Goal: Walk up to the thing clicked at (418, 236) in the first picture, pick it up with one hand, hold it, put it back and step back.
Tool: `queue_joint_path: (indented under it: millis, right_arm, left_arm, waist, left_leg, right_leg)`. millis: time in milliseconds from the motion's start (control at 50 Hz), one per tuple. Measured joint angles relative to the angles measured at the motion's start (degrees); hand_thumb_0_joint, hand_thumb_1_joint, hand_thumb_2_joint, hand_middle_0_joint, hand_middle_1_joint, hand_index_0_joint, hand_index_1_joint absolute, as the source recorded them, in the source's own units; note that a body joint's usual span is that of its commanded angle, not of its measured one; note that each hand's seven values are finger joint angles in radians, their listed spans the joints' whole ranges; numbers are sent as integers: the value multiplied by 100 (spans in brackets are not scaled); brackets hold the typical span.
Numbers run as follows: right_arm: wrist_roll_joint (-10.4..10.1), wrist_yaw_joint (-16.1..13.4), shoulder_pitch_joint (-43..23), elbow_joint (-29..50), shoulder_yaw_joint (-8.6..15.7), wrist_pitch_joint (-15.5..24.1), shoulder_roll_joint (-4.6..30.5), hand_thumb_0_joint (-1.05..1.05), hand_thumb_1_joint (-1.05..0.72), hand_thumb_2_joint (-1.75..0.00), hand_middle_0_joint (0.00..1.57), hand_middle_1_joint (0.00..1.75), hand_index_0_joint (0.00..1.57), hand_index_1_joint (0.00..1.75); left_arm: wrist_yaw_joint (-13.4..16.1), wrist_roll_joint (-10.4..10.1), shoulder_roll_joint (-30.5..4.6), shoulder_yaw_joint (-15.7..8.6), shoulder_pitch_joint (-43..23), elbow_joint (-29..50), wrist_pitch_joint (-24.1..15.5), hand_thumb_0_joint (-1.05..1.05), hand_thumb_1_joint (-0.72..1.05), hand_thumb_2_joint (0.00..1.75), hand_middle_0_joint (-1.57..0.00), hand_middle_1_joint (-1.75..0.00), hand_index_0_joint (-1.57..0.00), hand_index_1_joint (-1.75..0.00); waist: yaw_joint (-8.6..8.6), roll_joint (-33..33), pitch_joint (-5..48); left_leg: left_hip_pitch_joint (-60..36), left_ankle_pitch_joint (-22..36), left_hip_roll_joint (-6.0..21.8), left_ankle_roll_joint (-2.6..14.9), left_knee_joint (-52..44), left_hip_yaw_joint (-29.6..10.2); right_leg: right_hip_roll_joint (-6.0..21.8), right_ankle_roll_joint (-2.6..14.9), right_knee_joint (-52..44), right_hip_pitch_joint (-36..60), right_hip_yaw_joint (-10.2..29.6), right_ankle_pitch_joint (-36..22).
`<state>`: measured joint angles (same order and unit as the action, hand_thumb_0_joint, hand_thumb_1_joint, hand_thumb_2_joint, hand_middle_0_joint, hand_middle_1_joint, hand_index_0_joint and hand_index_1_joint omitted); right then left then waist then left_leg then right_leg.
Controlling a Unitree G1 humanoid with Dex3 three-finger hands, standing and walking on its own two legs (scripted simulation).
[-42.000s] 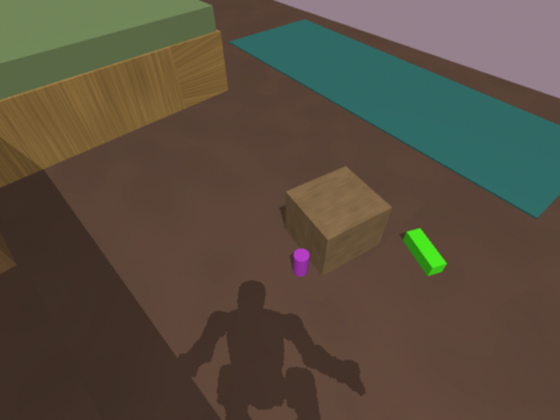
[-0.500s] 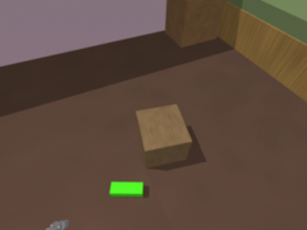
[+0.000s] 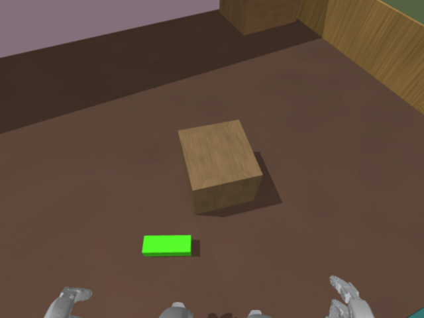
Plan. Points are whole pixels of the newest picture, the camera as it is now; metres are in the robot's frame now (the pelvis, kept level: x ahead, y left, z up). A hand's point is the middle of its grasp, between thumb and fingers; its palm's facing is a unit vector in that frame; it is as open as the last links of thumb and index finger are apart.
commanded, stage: rise first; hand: left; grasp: from above
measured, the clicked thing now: (167, 245) +0.44 +0.20 -0.68
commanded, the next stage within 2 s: none
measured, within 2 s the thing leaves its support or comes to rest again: neither
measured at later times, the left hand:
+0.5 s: hand out of the picture +0.12 +0.26 -0.18, palm faces -0.21 -0.85 -0.49, open 14.3 cm
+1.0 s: hand (124, 283) +0.25 +0.27 -0.38, palm faces -0.48 -0.38 -0.79, open 14.1 cm
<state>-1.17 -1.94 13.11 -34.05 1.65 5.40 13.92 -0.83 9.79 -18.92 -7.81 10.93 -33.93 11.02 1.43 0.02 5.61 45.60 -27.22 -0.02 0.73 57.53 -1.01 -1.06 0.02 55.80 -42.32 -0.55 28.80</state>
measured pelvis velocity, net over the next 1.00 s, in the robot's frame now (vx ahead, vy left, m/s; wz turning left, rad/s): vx -0.08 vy -0.01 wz -0.04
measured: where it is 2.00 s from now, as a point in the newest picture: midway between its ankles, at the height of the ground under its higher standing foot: outside the picture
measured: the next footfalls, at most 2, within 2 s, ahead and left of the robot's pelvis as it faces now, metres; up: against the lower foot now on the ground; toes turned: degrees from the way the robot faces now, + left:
none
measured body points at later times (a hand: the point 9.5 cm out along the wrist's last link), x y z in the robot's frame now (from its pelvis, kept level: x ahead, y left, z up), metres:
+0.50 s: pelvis -0.01 +0.00 -0.05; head +0.10 +0.02 +0.38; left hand +0.13 +0.30 -0.15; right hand +0.17 -0.25 -0.14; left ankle +0.00 +0.11 -0.68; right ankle -0.02 -0.12 -0.68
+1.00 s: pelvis -0.08 -0.01 -0.23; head +0.12 +0.00 +0.17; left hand +0.27 +0.29 -0.33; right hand +0.08 -0.28 -0.36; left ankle +0.00 +0.11 -0.68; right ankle -0.02 -0.12 -0.68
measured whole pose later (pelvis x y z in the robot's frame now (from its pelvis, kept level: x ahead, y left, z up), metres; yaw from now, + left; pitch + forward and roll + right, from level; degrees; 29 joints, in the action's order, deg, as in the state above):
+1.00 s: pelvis -0.08 -0.01 -0.23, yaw -3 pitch +34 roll -3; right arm 0.7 3.5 4.9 -39.3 3.1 9.8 16.6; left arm 7.6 45.4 -29.1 -5.5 -23.2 -50.5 -7.0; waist 1.5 -0.9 9.5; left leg 107.7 -37.0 0.8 -0.2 110.3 -2.8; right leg -2.1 1.1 109.8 -104.3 -3.0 40.0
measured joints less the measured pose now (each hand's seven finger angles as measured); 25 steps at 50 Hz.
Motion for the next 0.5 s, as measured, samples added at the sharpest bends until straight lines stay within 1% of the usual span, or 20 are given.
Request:
queue_joint_path:
  millis: [120, 260, 440, 500]
  right_arm:
    - [36, -17, -90, 182, -23, 96, -22, 1, -89, -89, 21, 30, 20, 30]
    - [63, -4, -129, 380, -38, 207, -50, 1, -88, -89, 21, 30, 20, 30]
    - [57, 82, -181, 460, -26, 275, -54, 1, -90, -90, 21, 30, 20, 30]
    - [49, 98, -212, 467, -36, 308, -44, 1, -91, -90, 21, 30, 20, 30]
  left_arm:
    - [-4, 104, -28, 52, 287, 604, 253, -1, -51, 100, -6, -105, -6, -106]
    - [35, 239, -61, 63, 535, 1061, 381, -1, -53, 99, -7, -106, -6, -106]
    - [97, 393, -81, 96, 730, 1507, 303, -1, -56, 98, -8, -105, -7, -106]
    - [114, 502, -110, 136, 709, 1530, 268, -1, -57, 98, -8, -105, -8, -106]
  waist:
    - [30, -12, 102]
    - [47, -31, 188]
    - [32, -60, 259]
    - [28, -77, 283]
  left_leg:
    - [388, -178, 18, -12, 392, -59]
    - [873, -338, 35, -18, 824, -101]
    - [1524, -512, 35, -16, 1432, -132]
    - [1744, -546, 26, -16, 1618, -147]
  right_leg:
    - [-24, 12, 345, -350, -61, 169]
    - [-46, 20, 750, -811, -106, 328]
    - [-51, 22, 1356, -1446, -144, 516]
    - [-45, 22, 1544, -1659, -162, 560]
